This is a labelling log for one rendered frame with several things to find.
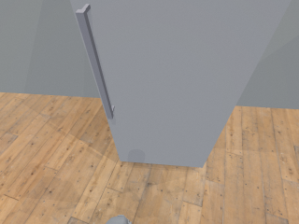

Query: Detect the handle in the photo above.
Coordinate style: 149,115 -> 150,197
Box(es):
75,4 -> 115,119

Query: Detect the fridge door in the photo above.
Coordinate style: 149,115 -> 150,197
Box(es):
70,0 -> 291,168

